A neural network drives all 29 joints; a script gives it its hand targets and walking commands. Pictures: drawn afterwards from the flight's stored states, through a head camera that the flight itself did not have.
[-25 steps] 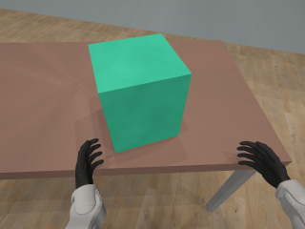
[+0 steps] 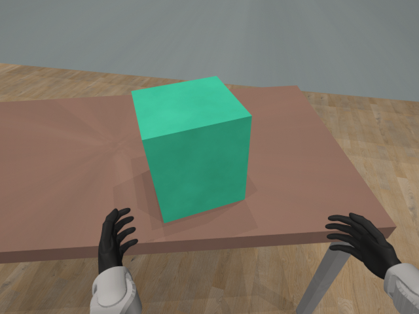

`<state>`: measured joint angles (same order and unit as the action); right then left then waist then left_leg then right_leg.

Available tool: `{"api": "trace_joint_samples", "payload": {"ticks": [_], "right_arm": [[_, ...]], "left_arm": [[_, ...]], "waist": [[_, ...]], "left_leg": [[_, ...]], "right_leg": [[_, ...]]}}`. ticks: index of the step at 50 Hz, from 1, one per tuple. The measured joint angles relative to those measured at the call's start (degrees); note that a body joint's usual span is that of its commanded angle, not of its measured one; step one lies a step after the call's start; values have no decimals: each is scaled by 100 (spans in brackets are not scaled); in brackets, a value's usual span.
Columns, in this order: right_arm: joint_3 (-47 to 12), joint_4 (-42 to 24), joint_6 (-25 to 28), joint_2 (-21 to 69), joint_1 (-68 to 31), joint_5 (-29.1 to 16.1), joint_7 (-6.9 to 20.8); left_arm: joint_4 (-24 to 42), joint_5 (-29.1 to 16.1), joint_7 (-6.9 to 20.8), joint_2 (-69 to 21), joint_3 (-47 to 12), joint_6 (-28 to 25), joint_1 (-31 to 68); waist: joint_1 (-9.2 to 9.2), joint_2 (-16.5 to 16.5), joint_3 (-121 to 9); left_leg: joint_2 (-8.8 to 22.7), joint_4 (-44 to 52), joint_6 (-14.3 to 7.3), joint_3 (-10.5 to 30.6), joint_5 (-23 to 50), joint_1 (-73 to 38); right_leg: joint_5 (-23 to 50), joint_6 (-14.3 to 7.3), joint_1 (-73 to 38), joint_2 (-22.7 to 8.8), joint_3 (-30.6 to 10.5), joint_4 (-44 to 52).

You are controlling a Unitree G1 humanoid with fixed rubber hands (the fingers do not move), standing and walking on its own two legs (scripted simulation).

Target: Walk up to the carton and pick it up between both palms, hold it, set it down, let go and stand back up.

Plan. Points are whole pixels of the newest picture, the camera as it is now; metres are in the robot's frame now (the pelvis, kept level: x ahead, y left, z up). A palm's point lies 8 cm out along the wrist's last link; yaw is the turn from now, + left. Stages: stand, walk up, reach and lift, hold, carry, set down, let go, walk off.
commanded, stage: set down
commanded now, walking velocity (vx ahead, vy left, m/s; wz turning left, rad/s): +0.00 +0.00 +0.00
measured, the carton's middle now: (190, 147) +0.48 +0.06 +0.09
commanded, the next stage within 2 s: none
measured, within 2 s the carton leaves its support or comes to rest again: neither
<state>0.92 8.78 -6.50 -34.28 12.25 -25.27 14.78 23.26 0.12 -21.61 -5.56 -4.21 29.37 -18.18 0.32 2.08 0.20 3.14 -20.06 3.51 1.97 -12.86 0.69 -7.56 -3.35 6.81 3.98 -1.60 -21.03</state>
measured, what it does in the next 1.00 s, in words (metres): shifts its weight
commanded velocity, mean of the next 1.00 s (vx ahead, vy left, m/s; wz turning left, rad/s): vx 0.00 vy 0.00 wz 0.00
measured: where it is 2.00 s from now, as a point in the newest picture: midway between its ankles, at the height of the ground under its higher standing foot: outside the picture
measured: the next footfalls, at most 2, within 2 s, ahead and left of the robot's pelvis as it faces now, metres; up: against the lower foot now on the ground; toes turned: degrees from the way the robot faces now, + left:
none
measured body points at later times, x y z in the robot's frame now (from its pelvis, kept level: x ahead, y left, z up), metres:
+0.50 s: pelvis +0.02 +0.01 +0.00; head +0.01 +0.01 +0.45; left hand +0.22 +0.19 +0.04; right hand +0.22 -0.27 +0.02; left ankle -0.01 +0.16 -0.74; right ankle +0.05 -0.08 -0.74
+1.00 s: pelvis +0.04 +0.04 +0.00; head +0.02 +0.04 +0.45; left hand +0.22 +0.21 +0.01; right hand +0.22 -0.23 -0.03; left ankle -0.01 +0.16 -0.74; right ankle +0.05 -0.08 -0.74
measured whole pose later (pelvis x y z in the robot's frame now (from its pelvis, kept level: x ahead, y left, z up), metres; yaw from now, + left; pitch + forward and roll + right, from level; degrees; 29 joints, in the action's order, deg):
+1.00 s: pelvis +0.04 +0.04 +0.00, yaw +0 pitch -5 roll -1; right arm 2.6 22.5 3.4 -25.0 16.8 -13.9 13.6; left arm 5.4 2.6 -11.8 -0.1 -6.9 11.5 -24.9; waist 1.1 2.2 1.9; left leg 1.6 -22.9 0.7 1.4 -17.3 0.9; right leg -10.0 -0.6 5.2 2.5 -2.4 -19.9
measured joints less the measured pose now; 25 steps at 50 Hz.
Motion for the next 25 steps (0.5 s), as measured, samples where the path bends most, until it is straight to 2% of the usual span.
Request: {"api": "trace_joint_samples", "payload": {"ticks": [13, 25], "right_arm": [[241, -215, -334, 138, 72, 302, -88], [234, -193, 12, 383, 629, 525, -123]], "left_arm": [[-184, -13, 125, -54, -34, 121, 21], [-585, 45, 430, 227, 32, -495, -420]], "waist": [[-17, -22, 229], [-80, -142, 291]], "left_leg": [[-56, -9, -30, -2, -31, -86], [-30, -93, -67, 18, -217, -19]], "right_leg": [[-61, 49, -73, -55, -8, -49], [-180, 81, -81, -33, 11, 13]]}}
